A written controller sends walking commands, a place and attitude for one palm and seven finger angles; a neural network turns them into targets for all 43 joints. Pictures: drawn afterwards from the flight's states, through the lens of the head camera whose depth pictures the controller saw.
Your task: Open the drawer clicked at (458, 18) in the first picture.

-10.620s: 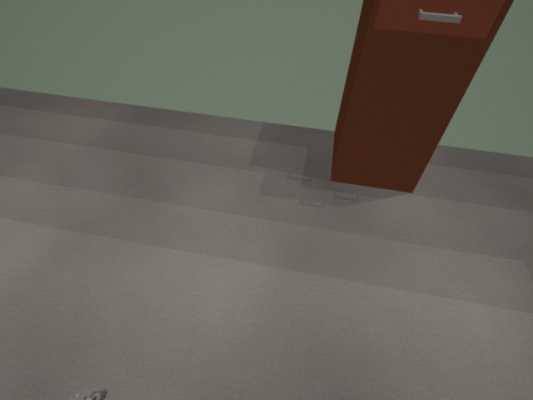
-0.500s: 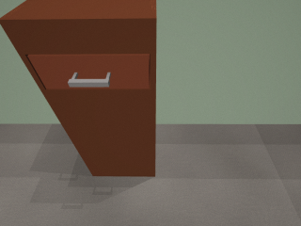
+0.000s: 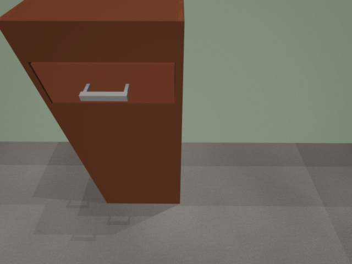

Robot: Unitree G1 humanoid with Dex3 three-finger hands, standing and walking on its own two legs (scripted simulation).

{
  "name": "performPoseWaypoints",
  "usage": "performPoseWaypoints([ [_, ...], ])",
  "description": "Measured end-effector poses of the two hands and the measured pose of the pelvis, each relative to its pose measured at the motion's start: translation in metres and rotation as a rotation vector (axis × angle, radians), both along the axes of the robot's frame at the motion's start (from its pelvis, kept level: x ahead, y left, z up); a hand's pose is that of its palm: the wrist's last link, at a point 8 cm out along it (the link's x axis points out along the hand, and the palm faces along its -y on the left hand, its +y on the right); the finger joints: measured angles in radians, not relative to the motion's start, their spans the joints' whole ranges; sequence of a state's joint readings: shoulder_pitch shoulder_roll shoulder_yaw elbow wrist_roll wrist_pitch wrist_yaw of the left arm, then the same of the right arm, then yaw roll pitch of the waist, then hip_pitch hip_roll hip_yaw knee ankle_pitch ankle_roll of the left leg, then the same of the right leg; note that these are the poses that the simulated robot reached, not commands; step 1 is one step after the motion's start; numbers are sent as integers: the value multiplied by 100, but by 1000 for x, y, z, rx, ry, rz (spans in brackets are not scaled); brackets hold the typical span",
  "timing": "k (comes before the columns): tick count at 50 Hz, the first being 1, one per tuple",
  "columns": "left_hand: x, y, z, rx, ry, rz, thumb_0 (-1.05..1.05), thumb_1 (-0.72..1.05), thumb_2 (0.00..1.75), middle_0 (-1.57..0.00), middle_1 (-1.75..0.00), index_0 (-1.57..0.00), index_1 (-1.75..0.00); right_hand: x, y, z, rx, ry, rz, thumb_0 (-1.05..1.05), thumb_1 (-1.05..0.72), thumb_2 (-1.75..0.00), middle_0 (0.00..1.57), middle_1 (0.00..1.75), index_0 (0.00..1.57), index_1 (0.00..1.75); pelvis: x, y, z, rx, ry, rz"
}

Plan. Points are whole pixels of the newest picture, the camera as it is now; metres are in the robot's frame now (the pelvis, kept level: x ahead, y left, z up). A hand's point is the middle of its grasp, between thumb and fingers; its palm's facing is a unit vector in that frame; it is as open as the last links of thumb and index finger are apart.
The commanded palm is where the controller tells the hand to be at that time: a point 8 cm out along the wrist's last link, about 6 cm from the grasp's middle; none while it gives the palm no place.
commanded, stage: look again from close up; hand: left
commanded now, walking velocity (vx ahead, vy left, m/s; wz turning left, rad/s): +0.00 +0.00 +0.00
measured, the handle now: (105, 91) +0.53 +0.23 +0.09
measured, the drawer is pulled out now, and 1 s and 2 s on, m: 0.00 0.00 0.00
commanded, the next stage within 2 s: raise the hand with hooked fingers in 0.32 s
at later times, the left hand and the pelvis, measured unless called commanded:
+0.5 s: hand out of the picture +0.05 +0.18 -0.15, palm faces -0.07 -0.94 -0.33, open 7.3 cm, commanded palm +0.12 +0.21 -0.05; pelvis +0.01 -0.01 +0.00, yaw -1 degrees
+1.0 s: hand (80, 236) +0.18 +0.22 -0.01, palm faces +0.08 -0.10 -0.99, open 9.5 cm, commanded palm +0.17 +0.21 +0.06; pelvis -0.01 -0.03 -0.03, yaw +0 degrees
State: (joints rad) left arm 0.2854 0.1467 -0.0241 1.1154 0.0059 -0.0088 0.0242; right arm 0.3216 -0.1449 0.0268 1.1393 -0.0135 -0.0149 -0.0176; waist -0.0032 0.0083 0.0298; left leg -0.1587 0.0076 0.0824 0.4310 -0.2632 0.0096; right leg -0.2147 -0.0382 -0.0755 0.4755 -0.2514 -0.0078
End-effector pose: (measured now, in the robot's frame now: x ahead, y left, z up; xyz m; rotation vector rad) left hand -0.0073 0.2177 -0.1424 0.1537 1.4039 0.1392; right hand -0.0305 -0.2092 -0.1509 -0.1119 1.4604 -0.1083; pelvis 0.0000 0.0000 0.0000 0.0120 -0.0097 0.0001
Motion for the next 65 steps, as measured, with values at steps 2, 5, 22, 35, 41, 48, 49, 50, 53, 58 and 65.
performPoseWaypoints([
  [2, 0, -2, -1, -3, 6, 1, 1, 91, 90, -20, -30, -20, -30, 0, 1, 0, 3, 4, -4, 1, -91, -90, 20, 29, 20, 30, 1, -1, 0, -1, 1, 0],
  [5, 1, -4, -2, -6, 12, 4, 1, 92, 90, -20, -30, -20, -30, 3, 3, 0, 6, 4, -8, 1, -91, -90, 20, 29, 20, 30, 3, -2, 0, -1, 2, -1],
  [22, 7, -12, -3, 0, 5, 22, 1, 92, 90, -20, -30, -20, -30, 35, -11, 0, -18, -43, 7, 1, -92, -90, 20, 29, 20, 30, 14, -9, -1, -8, 9, 3],
  [35, 195, -15, 177, 889, -957, -792, 2, 78, 84, -21, -39, -21, -39, 199, -58, 52, -107, -779, 107, 2, -92, -90, 20, 29, 20, 30, -6, -9, -18, 27, 114, -46],
  [41, 162, -38, 162, 973, -948, -969, 0, 64, 78, -22, -48, -22, -47, 257, -46, 80, -59, -846, 235, 2, -91, -90, 20, 29, 20, 30, -12, -19, -26, 42, 141, -57],
  [48, 149, -8, 175, 1140, -885, -915, 0, 45, 71, -25, -58, -26, -58, 278, -13, 74, -4, -837, 327, 1, -91, -90, 20, 29, 20, 30, -13, -27, -30, 19, 112, -4],
  [49, 154, -3, 181, 1159, -891, -899, 0, 43, 70, -26, -60, -26, -60, 277, -8, 71, 7, -829, 328, 1, -91, -90, 20, 30, 20, 30, -13, -27, -29, 16, 103, 3],
  [50, 161, 0, 188, 1174, -899, -884, 0, 40, 69, -26, -61, -26, -61, 274, -4, 68, 19, -819, 325, 1, -91, -90, 20, 30, 20, 30, -13, -27, -28, 12, 95, 8],
  [53, 182, 4, 210, 1180, -922, -861, 0, 33, 66, -26, -66, -27, -66, 262, 7, 60, 53, -777, 303, 1, -91, -90, 20, 30, 20, 30, -12, -25, -23, 7, 72, 14],
  [58, 206, -2, 237, 1129, -952, -922, 0, 22, 61, -27, -73, -27, -73, 234, 11, 50, 76, -686, 254, 2, -90, -90, 20, 30, 20, 30, -7, -19, -13, 8, 49, -2],
  [65, 213, 8, 260, 1114, -972, -986, 0, 6, 54, -28, -84, -28, -83, 206, -7, 41, 26, -584, 204, 2, -90, -90, 20, 30, 20, 30, -4, -9, -5, 3, 30, -10],
])
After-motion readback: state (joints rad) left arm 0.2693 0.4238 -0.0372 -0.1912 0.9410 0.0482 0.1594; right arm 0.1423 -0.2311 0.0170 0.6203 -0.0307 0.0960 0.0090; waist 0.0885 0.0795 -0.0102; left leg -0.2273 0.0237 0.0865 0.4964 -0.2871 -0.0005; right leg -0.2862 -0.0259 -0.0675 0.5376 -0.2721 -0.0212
